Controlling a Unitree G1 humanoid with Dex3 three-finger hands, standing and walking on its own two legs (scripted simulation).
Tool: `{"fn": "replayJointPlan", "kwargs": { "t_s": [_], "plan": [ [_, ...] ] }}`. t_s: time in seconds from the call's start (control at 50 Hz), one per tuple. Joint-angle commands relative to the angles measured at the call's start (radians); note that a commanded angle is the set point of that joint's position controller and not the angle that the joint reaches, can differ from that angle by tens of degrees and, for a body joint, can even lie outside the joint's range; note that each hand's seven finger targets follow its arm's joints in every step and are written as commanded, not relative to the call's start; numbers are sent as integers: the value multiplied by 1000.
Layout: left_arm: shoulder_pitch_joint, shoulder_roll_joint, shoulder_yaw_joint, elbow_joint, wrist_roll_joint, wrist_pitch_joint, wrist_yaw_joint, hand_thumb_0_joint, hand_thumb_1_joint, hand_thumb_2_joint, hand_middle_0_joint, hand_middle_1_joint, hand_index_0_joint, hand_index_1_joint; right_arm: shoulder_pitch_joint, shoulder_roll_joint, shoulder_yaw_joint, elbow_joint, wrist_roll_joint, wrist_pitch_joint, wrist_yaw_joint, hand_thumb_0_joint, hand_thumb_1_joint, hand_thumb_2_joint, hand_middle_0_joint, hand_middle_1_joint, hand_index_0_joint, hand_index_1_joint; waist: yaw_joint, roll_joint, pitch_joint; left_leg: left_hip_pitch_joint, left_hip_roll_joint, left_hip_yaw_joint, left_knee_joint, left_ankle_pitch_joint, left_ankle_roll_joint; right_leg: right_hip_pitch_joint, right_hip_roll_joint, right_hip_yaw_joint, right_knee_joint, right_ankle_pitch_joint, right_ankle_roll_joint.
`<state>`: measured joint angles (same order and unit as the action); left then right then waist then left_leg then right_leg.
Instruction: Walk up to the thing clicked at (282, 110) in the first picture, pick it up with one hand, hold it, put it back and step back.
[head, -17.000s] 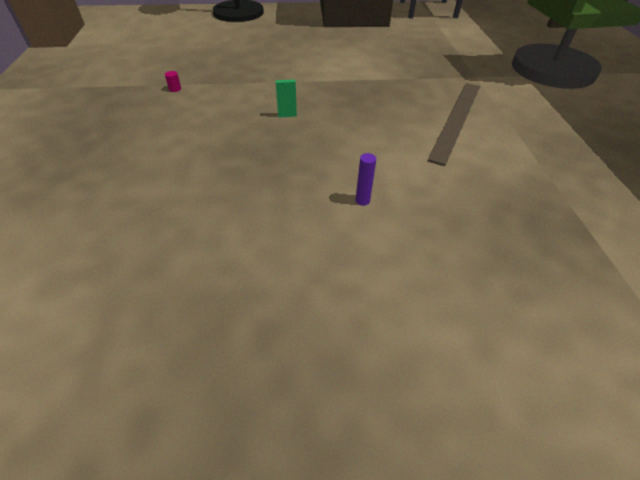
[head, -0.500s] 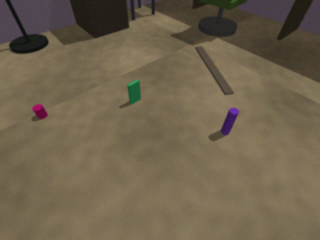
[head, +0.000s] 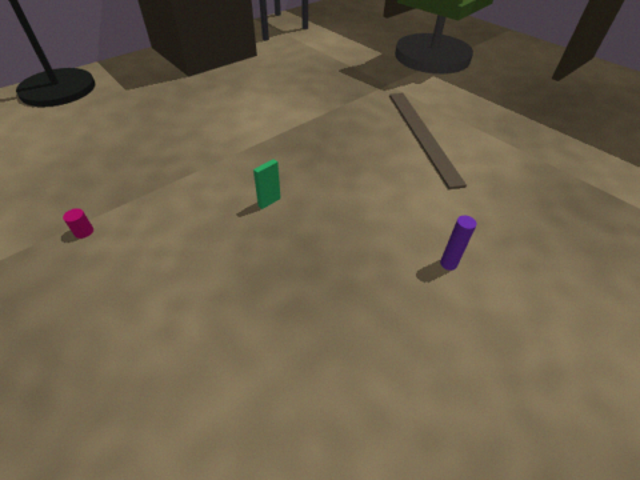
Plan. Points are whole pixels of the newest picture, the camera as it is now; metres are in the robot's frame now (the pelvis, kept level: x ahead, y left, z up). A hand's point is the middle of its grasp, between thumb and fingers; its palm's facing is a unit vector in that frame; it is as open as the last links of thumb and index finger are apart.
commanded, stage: stand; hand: left
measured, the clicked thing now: (267, 184) +1.42 +0.22 -0.67
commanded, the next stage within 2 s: walk up in 0.08 s
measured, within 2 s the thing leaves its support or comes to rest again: neither
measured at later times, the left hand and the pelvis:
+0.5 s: hand out of the picture +0.14 +0.22 -0.13, palm faces +0.02 -0.90 -0.44, open 7.3 cm; pelvis +0.09 -0.07 -0.02, yaw -1 degrees
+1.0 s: hand (192, 357) +0.36 +0.23 -0.17, palm faces +0.00 -0.94 -0.33, open 7.3 cm; pelvis +0.33 -0.04 -0.02, yaw +3 degrees
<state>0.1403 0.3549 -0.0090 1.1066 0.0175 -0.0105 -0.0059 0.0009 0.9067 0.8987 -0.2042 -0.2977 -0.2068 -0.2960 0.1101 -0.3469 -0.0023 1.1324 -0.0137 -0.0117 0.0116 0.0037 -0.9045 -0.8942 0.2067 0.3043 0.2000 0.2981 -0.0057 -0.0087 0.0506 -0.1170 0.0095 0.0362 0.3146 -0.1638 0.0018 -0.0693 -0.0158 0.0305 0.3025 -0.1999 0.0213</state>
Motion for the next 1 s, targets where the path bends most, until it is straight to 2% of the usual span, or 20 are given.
{"fn": "replayJointPlan", "kwargs": {
  "t_s": [0.0,0.04,0.06,0.08,0.12,0.16,0.26,0.34,0.36,0.38,0.4,0.52,0.62,0.76,0.82,0.84,0.88,0.9,0.94,0.98],
  "plan": [
    [-31,213,45,-62,-6,-19,17,0,900,900,-200,-300,-200,-300,-28,-221,-45,-60,6,-20,-18,0,-900,-900,200,300,200,300,1,13,-72,60,129,-107,-37,150,23,-38,-117,73,-43,157,-38],
    [-30,217,46,-61,-5,-18,18,0,900,900,-200,-300,-200,-300,-36,-222,-47,-64,6,-19,-19,0,-900,-900,200,300,200,300,0,6,-71,70,128,-106,-36,155,20,-49,-114,72,-38,153,-40],
    [14,310,107,-109,10,-32,-12,0,900,900,-200,-300,-200,-300,35,-313,-112,-116,-11,-37,6,0,-900,-900,200,300,200,300,-5,15,-189,109,111,-133,24,-389,97,-56,-53,47,68,-308,-78],
    [-16,303,111,-107,21,-32,-23,0,900,900,-200,-300,-200,-300,73,-330,-127,-96,-19,-39,15,0,-900,-900,200,300,200,300,-23,57,-114,63,148,-197,-20,-600,124,-184,-46,38,149,-441,-87],
    [-98,256,109,-151,24,-27,-42,0,900,900,-200,-300,-200,-300,91,-367,-153,-107,-20,-38,22,0,-900,-900,200,300,200,300,-61,203,40,60,316,-386,-204,-716,213,-446,3,-73,425,-312,-48],
    [-109,260,111,-179,19,-37,-49,0,900,900,-200,-300,-200,-300,91,-362,-165,-134,-25,-55,20,0,-900,-900,200,300,200,300,-54,130,100,118,408,-466,-221,-524,274,-561,-76,40,468,-293,-55],
    [-6,262,124,-174,13,-48,-77,0,900,900,-200,-300,-200,-300,22,-342,-164,-200,-21,-58,38,0,-900,-900,200,300,200,300,-6,187,7,39,272,-251,-164,-431,204,-345,-61,-40,333,-218,-38],
    [338,294,164,-55,12,-56,-53,0,900,900,-200,-300,-200,-300,-90,-248,-137,-253,-33,-38,42,0,-900,-900,200,300,200,300,179,0,-93,-416,90,-1,259,-499,97,270,6,-127,213,-41,-42],
    [445,369,190,-41,23,-59,-39,0,900,900,-200,-300,-200,-300,-76,-177,-111,-270,-38,-34,38,0,-900,-900,200,300,200,300,233,-278,-77,-629,-37,83,592,-577,64,334,-132,105,44,-342,-77],
    [344,425,198,-111,38,-65,-28,0,900,900,-200,-300,-200,-300,-28,-173,-104,-277,-18,-25,39,0,-900,-900,200,300,200,300,178,-262,-36,-685,-91,-102,811,-456,24,184,-372,543,-183,-735,-138],
    [168,446,190,-173,25,-64,-26,0,900,900,-200,-300,-200,-300,17,-262,-128,-263,-12,-19,36,0,-900,-900,200,300,200,300,98,-151,36,-587,-26,-191,830,-353,18,-11,-441,635,-273,-830,-176],
    [51,322,148,-217,-6,-95,-28,0,900,900,-200,-300,-200,-300,185,-283,-128,-173,6,-30,62,0,-900,-900,200,300,200,300,-4,-101,98,-435,51,-172,698,-56,-1,-149,-240,167,-212,-387,-154],
    [89,343,162,-235,1,-108,-20,0,900,900,-200,-300,-200,-300,89,-272,-124,-241,-2,-26,82,0,-900,-900,200,300,200,300,22,-86,124,-516,65,-158,533,16,-29,-79,-247,89,-229,-330,-176],
    [188,341,157,-233,-1,-92,-25,0,900,900,-200,-300,-200,-300,-60,-232,-118,-316,-20,-43,85,0,-900,-900,200,300,200,300,82,-57,57,-383,76,2,246,4,15,82,-245,-48,-42,163,-184],
    [173,330,142,-251,-13,-82,-18,0,900,900,-200,-300,-200,-300,107,-255,-136,-277,-28,-53,66,0,-900,-900,200,300,200,300,-9,31,-37,-112,9,65,155,18,60,33,-206,-123,260,439,-163],
    [204,282,124,-261,-16,-74,-14,0,900,900,-200,-300,-200,-300,280,-305,-159,-233,-42,-61,55,0,-900,-900,200,300,200,300,-81,119,-158,146,14,23,161,-48,118,-90,-143,-157,533,396,-129],
    [242,246,115,-280,-40,-71,-11,0,900,900,-200,-300,-200,-300,379,-437,-200,-260,-21,-69,34,0,-900,-900,200,300,200,300,-113,323,-283,508,395,-737,27,-88,308,-581,120,-70,893,-327,-62],
    [174,314,115,-275,-34,-68,1,0,900,900,-200,-300,-200,-300,346,-430,-206,-272,6,-67,30,0,-900,-900,200,300,200,300,-109,241,-256,435,447,-741,26,-33,358,-592,16,61,979,-357,-85],
    [140,279,99,-275,-39,-78,-10,0,900,900,-200,-300,-200,-300,244,-346,-161,-305,22,-66,15,0,-900,-900,200,300,200,300,-65,90,-133,214,328,-357,42,231,261,-538,-32,98,946,-229,-83],
    [196,252,100,-259,-46,-69,-25,0,900,900,-200,-300,-200,-300,198,-304,-138,-315,24,-72,12,0,-900,-900,200,300,200,300,-18,109,-62,76,268,-192,16,319,213,-465,-52,71,843,-151,-68]
  ]
}}
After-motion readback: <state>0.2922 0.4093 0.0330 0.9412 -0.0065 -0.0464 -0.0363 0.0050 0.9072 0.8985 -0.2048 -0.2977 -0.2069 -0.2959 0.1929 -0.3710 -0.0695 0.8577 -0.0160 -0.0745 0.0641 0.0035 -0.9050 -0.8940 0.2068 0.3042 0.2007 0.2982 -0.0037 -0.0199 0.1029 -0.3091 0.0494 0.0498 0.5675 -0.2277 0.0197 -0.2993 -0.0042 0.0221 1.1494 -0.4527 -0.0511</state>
